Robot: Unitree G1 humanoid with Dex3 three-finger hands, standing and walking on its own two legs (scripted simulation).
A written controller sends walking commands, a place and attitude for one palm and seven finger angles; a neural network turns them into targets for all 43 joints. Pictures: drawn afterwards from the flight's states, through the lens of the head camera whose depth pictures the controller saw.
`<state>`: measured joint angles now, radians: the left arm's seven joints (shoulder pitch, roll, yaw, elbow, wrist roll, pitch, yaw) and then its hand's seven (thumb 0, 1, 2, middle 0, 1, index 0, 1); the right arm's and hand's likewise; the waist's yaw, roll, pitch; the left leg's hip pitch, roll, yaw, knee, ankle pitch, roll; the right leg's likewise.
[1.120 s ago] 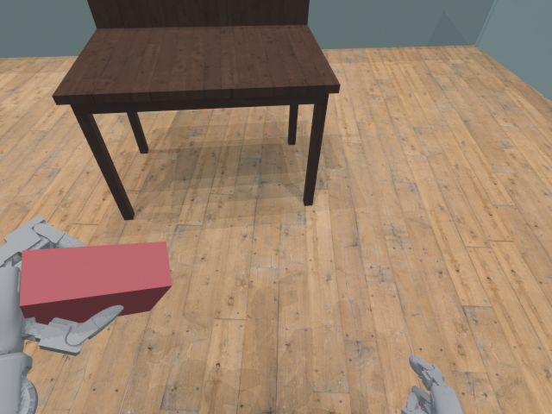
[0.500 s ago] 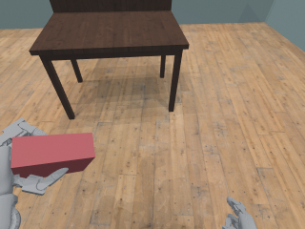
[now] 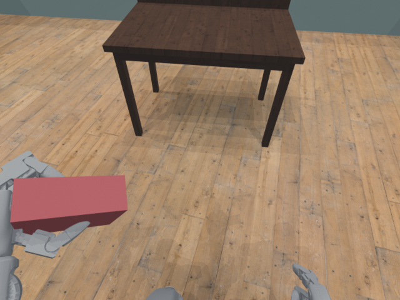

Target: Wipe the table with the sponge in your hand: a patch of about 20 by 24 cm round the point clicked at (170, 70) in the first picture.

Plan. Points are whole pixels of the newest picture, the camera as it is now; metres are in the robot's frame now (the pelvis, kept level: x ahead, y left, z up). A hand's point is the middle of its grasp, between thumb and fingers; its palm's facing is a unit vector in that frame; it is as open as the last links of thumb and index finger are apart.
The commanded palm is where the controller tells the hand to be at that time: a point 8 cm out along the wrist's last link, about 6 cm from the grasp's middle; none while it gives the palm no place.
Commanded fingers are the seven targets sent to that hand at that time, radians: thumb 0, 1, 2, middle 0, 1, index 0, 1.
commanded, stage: walk to a spot facing it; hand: left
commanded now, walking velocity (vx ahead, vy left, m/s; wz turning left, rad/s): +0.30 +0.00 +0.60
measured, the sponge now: (87, 204) +0.23 +0.19 +0.15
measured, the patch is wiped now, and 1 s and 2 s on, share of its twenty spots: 0.00 0.00 0.00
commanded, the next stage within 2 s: none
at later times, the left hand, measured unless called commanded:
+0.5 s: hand out of the picture +0.18 +0.28 +0.19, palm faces +0.65 -0.63 -0.42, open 9.3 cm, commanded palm +0.12 +0.31 +0.18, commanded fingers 0.00 0.10 1.30 -1.20 -1.60 -1.20 -1.60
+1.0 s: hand (1, 171) +0.26 +0.31 +0.19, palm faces +0.75 -0.53 -0.39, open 9.3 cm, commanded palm +0.20 +0.33 +0.18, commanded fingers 0.00 0.10 1.30 -1.20 -1.60 -1.20 -1.60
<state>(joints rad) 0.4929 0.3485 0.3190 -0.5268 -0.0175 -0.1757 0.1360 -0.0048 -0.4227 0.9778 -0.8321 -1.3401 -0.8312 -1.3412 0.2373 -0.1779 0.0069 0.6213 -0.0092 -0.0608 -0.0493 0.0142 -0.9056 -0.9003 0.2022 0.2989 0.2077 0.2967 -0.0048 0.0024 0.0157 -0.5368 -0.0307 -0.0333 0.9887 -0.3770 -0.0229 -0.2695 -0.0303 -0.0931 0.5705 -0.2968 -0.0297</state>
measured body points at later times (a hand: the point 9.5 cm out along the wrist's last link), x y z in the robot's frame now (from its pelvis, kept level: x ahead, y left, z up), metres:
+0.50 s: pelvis +0.05 +0.00 +0.00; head +0.05 -0.01 +0.45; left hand +0.14 +0.31 +0.21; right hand +0.26 -0.13 -0.10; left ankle +0.02 +0.16 -0.73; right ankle +0.13 -0.10 -0.71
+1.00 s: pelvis +0.17 +0.01 -0.01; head +0.18 +0.02 +0.44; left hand +0.21 +0.34 +0.21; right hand +0.43 -0.17 -0.08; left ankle +0.17 +0.14 -0.74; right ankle +0.14 -0.09 -0.73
